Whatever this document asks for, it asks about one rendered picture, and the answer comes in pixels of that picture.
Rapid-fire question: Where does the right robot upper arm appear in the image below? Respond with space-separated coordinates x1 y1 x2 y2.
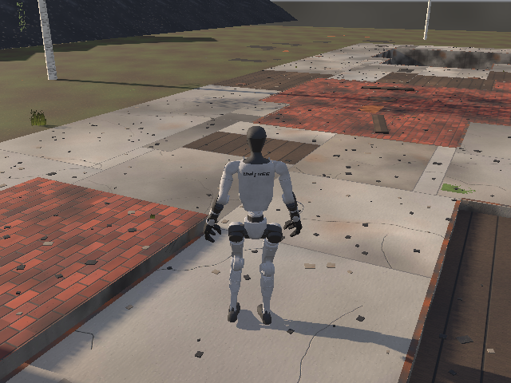
273 160 295 204

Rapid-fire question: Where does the robot left foot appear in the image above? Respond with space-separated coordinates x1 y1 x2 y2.
228 302 240 322

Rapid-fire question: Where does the left robot upper arm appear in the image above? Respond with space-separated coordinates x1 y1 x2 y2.
216 160 240 205

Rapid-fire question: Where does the left robot forearm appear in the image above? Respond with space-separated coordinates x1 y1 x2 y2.
206 192 224 226

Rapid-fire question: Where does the right robot forearm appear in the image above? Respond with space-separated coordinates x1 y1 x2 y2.
286 192 300 222

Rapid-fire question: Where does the robot right foot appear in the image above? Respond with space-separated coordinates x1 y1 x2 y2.
257 304 271 325

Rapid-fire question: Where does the right robot hand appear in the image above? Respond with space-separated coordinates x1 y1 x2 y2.
283 219 302 237

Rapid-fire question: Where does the robot foot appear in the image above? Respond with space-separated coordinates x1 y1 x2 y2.
228 302 240 322
257 304 271 325

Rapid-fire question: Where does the left robot hand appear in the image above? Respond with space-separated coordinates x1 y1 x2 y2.
203 223 221 243

